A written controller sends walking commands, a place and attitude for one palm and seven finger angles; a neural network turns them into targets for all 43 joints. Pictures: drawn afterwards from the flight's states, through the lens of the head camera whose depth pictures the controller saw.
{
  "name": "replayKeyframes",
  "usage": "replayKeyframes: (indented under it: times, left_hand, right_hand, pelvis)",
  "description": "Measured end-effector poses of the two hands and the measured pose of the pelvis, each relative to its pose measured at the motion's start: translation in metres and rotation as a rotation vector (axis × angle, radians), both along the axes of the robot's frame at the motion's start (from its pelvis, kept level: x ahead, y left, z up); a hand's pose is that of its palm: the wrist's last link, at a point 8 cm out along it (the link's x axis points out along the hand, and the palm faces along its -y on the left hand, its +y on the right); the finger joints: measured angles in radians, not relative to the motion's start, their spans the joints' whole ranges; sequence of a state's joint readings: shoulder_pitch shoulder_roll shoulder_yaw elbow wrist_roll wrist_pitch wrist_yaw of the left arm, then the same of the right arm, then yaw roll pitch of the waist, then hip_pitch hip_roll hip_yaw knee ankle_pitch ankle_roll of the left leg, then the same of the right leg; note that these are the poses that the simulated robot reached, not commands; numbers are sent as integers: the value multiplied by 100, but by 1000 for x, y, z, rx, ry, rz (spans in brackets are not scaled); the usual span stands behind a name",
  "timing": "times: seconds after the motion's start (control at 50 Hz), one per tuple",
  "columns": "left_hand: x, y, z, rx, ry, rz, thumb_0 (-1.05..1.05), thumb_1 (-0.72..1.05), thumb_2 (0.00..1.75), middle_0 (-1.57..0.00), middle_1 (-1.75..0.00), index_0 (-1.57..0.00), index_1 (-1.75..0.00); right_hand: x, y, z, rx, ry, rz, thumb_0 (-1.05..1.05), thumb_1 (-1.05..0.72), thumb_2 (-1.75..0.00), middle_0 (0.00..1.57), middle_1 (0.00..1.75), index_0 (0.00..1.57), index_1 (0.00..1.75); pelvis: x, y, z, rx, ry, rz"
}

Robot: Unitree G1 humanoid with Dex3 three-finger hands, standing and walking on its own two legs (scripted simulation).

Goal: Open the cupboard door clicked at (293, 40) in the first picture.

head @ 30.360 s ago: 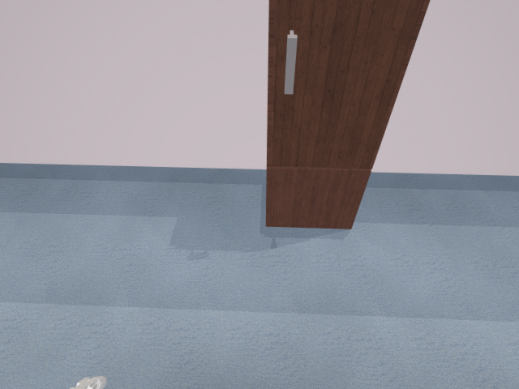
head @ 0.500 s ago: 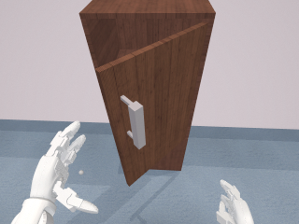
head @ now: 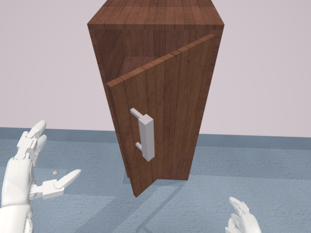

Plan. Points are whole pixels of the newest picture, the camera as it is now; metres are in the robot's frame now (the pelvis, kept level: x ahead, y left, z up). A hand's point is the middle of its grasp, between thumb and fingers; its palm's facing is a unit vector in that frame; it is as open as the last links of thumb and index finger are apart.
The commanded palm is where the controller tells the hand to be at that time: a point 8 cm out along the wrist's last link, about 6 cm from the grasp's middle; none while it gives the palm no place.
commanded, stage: draw the hand back to the body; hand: left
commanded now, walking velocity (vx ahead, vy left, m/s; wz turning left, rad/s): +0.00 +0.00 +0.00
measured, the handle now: (141, 135) +0.35 +0.09 +0.08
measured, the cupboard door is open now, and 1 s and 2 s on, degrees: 46 46 46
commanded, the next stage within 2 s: step back with the hand held close in 0.64 s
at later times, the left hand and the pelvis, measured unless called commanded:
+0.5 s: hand (41, 165) +0.20 +0.26 +0.15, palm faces +0.45 -0.80 -0.39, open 7.6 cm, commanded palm +0.15 +0.29 +0.16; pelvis +0.00 -0.01 +0.01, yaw -1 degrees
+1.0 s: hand (41, 169) +0.18 +0.25 +0.15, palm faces +0.36 -0.79 -0.50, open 7.4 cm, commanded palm +0.13 +0.29 +0.17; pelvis -0.02 -0.01 +0.00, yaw -2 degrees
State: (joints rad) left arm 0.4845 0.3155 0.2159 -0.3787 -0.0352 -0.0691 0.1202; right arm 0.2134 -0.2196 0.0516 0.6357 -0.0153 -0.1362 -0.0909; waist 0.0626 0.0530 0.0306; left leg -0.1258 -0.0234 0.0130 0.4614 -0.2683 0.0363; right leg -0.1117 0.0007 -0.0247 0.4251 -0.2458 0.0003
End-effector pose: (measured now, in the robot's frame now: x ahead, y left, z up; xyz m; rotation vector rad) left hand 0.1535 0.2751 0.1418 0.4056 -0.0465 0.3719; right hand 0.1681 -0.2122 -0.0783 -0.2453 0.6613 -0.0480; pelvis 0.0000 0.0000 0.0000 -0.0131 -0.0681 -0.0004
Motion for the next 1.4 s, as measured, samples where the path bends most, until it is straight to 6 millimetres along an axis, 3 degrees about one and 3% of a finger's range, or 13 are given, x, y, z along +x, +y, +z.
replayKeyframes:
  times: [0.3, 0.42, 0.76, 0.88, 1.1, 1.28, 1.4]
  left_hand:
    - [0, 25, 26, 72, -64, 85, 0, 66, 80, -20, -30, -20, -30]
    - [-1, 23, 28, 63, -72, 98, 1, 81, 86, -20, -30, -20, -30]
    - [-9, 11, 24, 53, -62, 83, 1, 89, 89, -21, -30, -21, -30]
    - [-10, 8, 44, 136, -114, 38, 1, 89, 89, -21, -30, -21, -30]
    - [-15, 16, 21, 154, 10, -64, 1, 89, 89, -21, -30, -21, -30]
    - [-53, 33, 35, 221, -120, -81, 1, 88, 89, -21, -30, -21, -30]
    - [-85, 44, 36, 262, -181, -9, 1, 88, 89, -21, -30, -21, -30]
  right_hand:
    - [16, -7, 5, 0, 7, -9, 1, -90, -90, 20, 30, 20, 30]
    - [17, -10, 5, 7, 9, -6, 1, -91, -90, 20, 30, 20, 30]
    - [0, -22, 3, 7, 21, -25, 1, -91, -90, 20, 30, 20, 30]
    - [-5, -27, 5, 12, 19, -53, 1, -90, -90, 20, 30, 20, 30]
    - [-42, -37, 6, -28, 73, -173, 1, -91, -90, 20, 30, 20, 30]
    - [-79, -21, 11, -66, 50, -162, 1, -91, -90, 20, 30, 20, 30]
    - [-97, -7, 1, -43, 24, -117, 1, -90, -90, 20, 30, 20, 30]
  pelvis:
    - [7, -3, 4, 1, -14, -9]
    - [6, -5, 5, 2, -15, -7]
    - [-4, -15, 6, 2, -30, -11]
    - [-11, -14, 5, -8, 13, -17]
    - [-36, 3, 2, -3, 66, -44]
    - [-69, 17, -7, 2, 45, -40]
    - [-91, 19, -16, -4, 39, -12]
